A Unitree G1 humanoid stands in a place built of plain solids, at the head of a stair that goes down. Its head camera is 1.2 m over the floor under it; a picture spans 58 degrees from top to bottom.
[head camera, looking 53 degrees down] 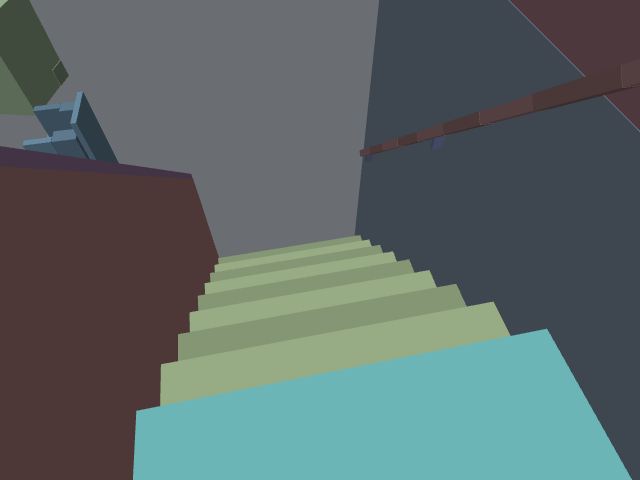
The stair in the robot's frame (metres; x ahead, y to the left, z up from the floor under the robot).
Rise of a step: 0.21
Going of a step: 0.21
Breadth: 1.20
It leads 11 degrees to the left of straight ahead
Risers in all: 9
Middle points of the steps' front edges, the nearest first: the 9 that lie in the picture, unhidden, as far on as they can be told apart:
0.45 -0.10 0.00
0.66 -0.05 -0.21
0.87 -0.01 -0.43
1.08 0.03 -0.64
1.29 0.07 -0.85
1.50 0.12 -1.07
1.71 0.16 -1.28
1.92 0.20 -1.49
2.13 0.24 -1.71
